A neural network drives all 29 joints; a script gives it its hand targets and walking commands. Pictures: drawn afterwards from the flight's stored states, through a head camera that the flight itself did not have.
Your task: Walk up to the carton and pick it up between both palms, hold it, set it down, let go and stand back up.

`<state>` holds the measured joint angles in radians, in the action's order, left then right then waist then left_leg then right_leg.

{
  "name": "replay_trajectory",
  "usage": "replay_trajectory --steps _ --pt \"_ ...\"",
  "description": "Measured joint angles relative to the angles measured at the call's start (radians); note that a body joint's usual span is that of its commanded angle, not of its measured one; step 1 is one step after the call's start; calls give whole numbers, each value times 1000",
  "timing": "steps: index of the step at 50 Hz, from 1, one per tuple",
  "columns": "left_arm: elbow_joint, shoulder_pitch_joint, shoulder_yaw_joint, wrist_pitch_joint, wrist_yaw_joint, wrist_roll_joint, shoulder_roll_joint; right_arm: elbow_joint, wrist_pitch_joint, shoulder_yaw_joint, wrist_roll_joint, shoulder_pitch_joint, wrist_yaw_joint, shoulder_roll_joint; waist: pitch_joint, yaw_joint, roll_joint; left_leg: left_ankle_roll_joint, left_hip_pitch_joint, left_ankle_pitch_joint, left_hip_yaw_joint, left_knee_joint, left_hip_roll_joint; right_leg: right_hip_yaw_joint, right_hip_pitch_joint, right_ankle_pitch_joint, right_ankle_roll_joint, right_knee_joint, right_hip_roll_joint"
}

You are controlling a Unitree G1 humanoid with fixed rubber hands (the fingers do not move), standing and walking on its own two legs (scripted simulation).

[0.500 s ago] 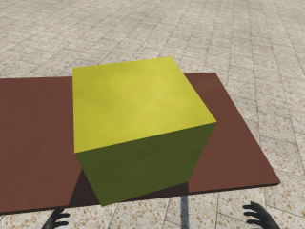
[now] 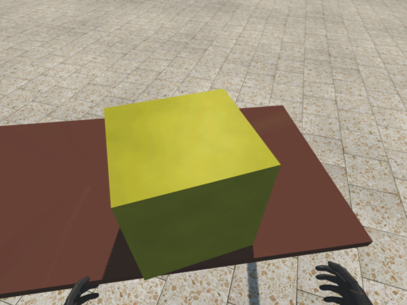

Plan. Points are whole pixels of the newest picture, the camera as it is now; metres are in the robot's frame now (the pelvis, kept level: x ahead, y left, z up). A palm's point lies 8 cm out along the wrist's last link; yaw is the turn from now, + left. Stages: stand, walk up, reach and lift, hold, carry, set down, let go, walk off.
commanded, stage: reach and lift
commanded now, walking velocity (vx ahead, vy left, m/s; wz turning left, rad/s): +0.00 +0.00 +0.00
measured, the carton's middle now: (185, 182) +0.36 +0.06 +0.07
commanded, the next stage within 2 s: none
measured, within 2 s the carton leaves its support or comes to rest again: neither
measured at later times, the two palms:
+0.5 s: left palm out of the picture +0.13 +0.24 -0.02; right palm (354, 279) +0.19 -0.25 +0.01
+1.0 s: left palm (82, 271) +0.19 +0.22 +0.06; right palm (359, 253) +0.21 -0.24 +0.07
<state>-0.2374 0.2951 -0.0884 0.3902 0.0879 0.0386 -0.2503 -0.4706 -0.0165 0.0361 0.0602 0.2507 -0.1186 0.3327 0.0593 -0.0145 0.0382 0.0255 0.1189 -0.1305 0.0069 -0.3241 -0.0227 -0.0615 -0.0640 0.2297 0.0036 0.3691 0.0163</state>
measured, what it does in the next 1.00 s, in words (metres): stands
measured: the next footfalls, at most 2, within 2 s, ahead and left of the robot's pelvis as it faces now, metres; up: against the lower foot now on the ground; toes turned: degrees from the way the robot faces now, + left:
none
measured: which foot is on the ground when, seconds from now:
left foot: down 0.00-1.00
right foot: down 0.00-1.00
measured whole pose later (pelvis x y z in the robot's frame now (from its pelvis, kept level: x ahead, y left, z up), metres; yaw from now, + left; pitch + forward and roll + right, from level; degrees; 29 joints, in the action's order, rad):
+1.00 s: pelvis +0.00 -0.02 +0.00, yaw -1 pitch -2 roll +1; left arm 0.38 0.37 -0.09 0.36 0.18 0.14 -0.15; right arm 0.22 -0.08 0.01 0.39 0.40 -0.06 0.41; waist 0.05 -0.06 0.05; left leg 0.05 0.14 -0.11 0.02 -0.27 -0.05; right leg -0.08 -0.10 0.21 0.03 0.34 0.04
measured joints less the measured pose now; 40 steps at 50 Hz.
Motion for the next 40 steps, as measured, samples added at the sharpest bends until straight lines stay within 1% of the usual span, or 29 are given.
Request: replay_trajectory --steps 4,8,13,18,24,28,31,34,37,40 --pt "64 52 17 -14 31 10 14 71 -5 15 19 30 -25 11 -8 -1 11 -3 -2 4 5 14 4 -4 2 -6 -2 -16 -5" --pt "125 88 26 -18 55 0 28 114 -10 20 51 34 -49 35 -1 -1 18 -5 -2 8 7 23 5 -6 6 -17 -4 -36 -6" --pt "193 126 38 -34 76 -1 39 170 -9 11 100 56 -66 55 2 -19 25 -6 7 10 9 28 3 -8 1 -24 -4 -51 -5" --pt "273 187 49 -73 94 6 55 208 20 9 140 84 -70 43 -15 -27 30 -2 21 7 2 26 0 -2 -5 -26 0 -62 -2" --pt "343 237 68 -109 113 22 67 259 49 11 176 114 -59 32 -24 -30 17 3 23 -1 -9 17 -4 10 1 -20 6 -62 3" --pt "380 257 78 -137 116 50 66 302 57 13 196 127 -43 37 -28 -28 4 8 17 -2 -16 16 -8 16 8 -17 10 -61 7" --pt "428 240 85 -173 112 69 66 341 55 13 208 140 -31 42 -30 -34 -2 11 14 0 -18 17 -11 18 7 -14 13 -51 10" --pt "485 195 90 -203 105 81 69 386 47 4 223 152 -21 43 -33 -34 -5 14 9 7 -20 25 -13 21 6 -13 17 -45 13" --pt "507 140 77 -194 94 83 80 446 26 -17 251 160 -8 43 -35 -31 -10 16 -4 13 -14 37 -18 14 8 -14 19 -43 17" --pt "505 106 53 -148 82 82 95 505 2 -37 269 169 6 46 -38 -23 -12 16 -13 18 -7 49 -21 8 9 -16 22 -43 20"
